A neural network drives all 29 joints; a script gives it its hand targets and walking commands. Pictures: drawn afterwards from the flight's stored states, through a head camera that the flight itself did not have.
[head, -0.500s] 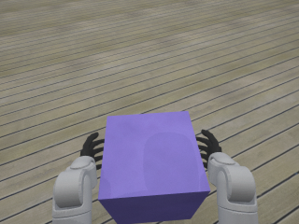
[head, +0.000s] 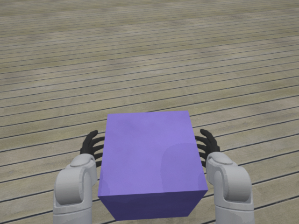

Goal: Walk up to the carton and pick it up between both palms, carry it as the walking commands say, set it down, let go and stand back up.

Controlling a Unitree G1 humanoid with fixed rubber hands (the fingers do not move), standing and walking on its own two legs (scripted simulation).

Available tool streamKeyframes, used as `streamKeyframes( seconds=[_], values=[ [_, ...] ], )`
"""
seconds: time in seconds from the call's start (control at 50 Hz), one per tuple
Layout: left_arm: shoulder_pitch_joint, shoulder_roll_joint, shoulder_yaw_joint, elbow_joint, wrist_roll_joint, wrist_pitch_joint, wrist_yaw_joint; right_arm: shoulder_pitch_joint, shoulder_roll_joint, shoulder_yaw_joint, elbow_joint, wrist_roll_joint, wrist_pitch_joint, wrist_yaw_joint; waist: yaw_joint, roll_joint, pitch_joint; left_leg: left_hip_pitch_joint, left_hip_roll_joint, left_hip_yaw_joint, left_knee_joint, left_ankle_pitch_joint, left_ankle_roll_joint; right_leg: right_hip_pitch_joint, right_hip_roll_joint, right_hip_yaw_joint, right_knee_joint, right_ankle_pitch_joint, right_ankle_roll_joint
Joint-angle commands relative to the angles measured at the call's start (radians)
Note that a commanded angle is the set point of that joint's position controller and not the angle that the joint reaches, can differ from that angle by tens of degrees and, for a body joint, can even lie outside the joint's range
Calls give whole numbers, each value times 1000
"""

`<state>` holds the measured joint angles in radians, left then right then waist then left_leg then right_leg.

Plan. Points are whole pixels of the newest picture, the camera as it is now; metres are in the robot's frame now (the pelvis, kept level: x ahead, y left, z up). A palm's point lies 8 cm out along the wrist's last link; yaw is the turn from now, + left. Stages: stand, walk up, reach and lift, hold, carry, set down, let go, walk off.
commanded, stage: carry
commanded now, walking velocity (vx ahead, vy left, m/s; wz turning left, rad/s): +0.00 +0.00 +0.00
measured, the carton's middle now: (150, 168) +0.28 +0.01 +0.01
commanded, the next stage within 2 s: none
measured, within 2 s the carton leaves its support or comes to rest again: neither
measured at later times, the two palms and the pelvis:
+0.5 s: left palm (89, 160) +0.26 +0.15 +0.09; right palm (213, 159) +0.26 -0.15 +0.09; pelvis +0.00 +0.00 +0.01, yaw +0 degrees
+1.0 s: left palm (93, 154) +0.28 +0.15 +0.09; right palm (214, 153) +0.28 -0.15 +0.08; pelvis +0.01 -0.01 +0.01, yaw -1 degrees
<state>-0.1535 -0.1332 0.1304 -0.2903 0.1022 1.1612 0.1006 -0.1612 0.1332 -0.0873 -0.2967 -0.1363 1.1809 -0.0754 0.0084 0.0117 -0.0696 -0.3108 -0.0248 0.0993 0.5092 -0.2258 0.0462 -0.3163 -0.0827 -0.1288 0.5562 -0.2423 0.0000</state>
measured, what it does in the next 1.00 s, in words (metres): stands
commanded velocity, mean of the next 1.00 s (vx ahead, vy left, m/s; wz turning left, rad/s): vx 0.00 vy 0.00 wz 0.00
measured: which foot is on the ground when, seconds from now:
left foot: down 0.00-1.00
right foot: down 0.00-1.00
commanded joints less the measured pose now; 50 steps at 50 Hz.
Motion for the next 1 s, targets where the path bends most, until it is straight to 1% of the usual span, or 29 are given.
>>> streamKeyframes(
  seconds=[0.0,0.02,0.04,0.06,0.08,0.1,0.16,0.18,0.2,0.22,0.24,0.28,0.38,0.4,0.42,0.48,0.5,0.54,0.56,0.64,0.68,0.72,0.76,0.78,0.84,0.88,0.92,0.96,0.98],
  values=[
    [-452,-877,-697,-53,-378,31,-295,-443,939,673,-40,375,5,223,-21,-111,-189,85,130,-95,-93,70,-8,88,-144,119,-153,155,2],
    [-422,-871,-675,-28,-365,40,-294,-466,925,676,-59,382,11,222,-12,-144,-177,65,132,-109,-93,79,-13,99,-133,112,-176,90,1],
    [-441,-877,-673,-25,-364,43,-293,-477,927,683,-33,393,20,226,-9,-59,-167,75,125,-96,-107,72,-12,91,-125,105,-189,56,1],
    [-439,-870,-657,-10,-350,51,-295,-485,934,684,-27,390,23,231,-13,-67,-123,35,142,-138,-149,47,-4,81,-82,63,-174,-19,10],
    [-425,-847,-654,-16,-351,53,-292,-450,917,683,-15,391,32,233,-9,-80,-143,93,154,-131,-149,83,-5,76,-80,65,-177,33,11],
    [-385,-850,-647,19,-338,60,-291,-469,913,671,-18,397,35,237,-9,-6,-152,53,159,-141,-157,58,-2,114,-74,62,-164,39,16],
    [-461,-882,-666,-2,-360,63,-291,-454,921,650,12,391,34,240,-10,-8,-190,88,157,-140,-165,43,1,105,-72,64,-151,37,2],
    [-449,-875,-668,-3,-355,55,-286,-481,940,661,-8,405,29,238,-10,30,-208,90,160,-138,-178,41,-2,115,-71,65,-131,47,7],
    [-477,-876,-663,12,-357,53,-288,-540,959,673,-46,401,24,235,-10,-43,-186,116,157,-129,-153,125,2,98,-79,68,-133,89,2],
    [-485,-881,-663,-33,-362,54,-288,-478,940,661,-4,382,27,237,-15,-35,-157,75,153,-140,-172,39,-2,68,-68,61,-151,14,5],
    [-495,-893,-674,13,-365,58,-285,-512,954,656,-19,398,23,235,-10,32,-191,97,147,-114,-168,61,-5,103,-82,76,-152,44,2],
    [-486,-887,-654,-3,-372,49,-288,-497,934,643,2,378,14,234,-14,-29,-192,91,147,-112,-144,67,-5,100,-78,80,-163,39,-4],
    [-529,-881,-661,-38,-370,35,-283,-444,961,630,57,368,11,228,-23,-28,-198,140,147,-107,-138,43,1,43,-77,88,-170,0,-4],
    [-478,-884,-673,14,-367,43,-288,-489,965,636,-14,370,4,221,-20,-32,-213,121,151,-130,-148,68,3,86,-74,75,-151,21,-4],
    [-459,-861,-652,9,-356,42,-285,-456,965,633,29,373,12,222,-23,11,-193,101,146,-107,-146,48,-1,78,-77,84,-156,23,-1],
    [-511,-902,-670,5,-371,39,-287,-486,955,619,11,370,0,224,-11,11,-215,90,154,-124,-158,62,-1,109,-72,70,-132,51,-4],
    [-507,-893,-652,10,-367,39,-284,-475,958,629,27,366,1,222,-17,-30,-211,94,152,-115,-145,71,-3,109,-74,71,-136,63,-4],
    [-496,-903,-659,11,-367,32,-285,-498,954,639,2,380,-2,219,-21,-25,-229,122,163,-130,-112,208,1,120,-77,72,-122,122,-8],
    [-485,-895,-660,7,-367,26,-282,-472,953,634,20,384,-3,221,-17,2,-230,145,161,-103,-111,194,0,85,-78,72,-122,117,-1],
    [-481,-895,-647,28,-365,30,-281,-465,959,639,30,372,-3,217,-16,-47,-214,144,160,-112,-99,163,-1,81,-73,67,-128,99,-5],
    [-459,-881,-651,21,-344,27,-279,-484,949,636,6,375,1,222,-18,46,-209,103,157,-111,-118,183,0,116,-77,74,-115,92,-7],
    [-468,-880,-628,44,-341,22,-274,-464,952,618,73,372,-2,221,-16,-12,-212,144,169,-125,-113,230,-2,110,-71,67,-107,104,-11],
    [-484,-881,-635,6,-333,15,-274,-494,946,614,14,364,-12,230,-15,26,-205,129,161,-109,-123,217,-2,118,-70,75,-119,98,-7],
    [-461,-883,-633,36,-328,13,-271,-485,939,622,31,366,-15,227,-15,-23,-212,129,155,-101,-129,170,-4,120,-66,58,-122,70,0],
    [-517,-873,-638,7,-340,5,-277,-499,946,628,34,360,-20,224,-13,-39,-178,131,162,-98,-107,195,-5,101,-67,64,-128,102,-5],
    [-462,-872,-646,26,-345,10,-277,-493,951,629,13,362,-14,221,-18,3,-194,123,154,-97,-127,142,-5,114,-72,72,-131,87,-1],
    [-499,-882,-634,24,-332,6,-278,-488,923,599,35,354,-17,225,-13,3,-228,152,167,-105,-100,256,-2,145,-74,66,-103,161,-3],
    [-504,-879,-635,15,-335,9,-278,-461,940,605,59,352,-24,228,-19,0,-202,148,151,-91,-120,129,-4,106,-72,71,-130,89,-2],
    [-444,-873,-631,62,-332,10,-281,-467,918,595,44,342,-22,225,-16,-68,-170,142,160,-112,-129,158,3,104,-66,71,-131,109,-1]
  ],
)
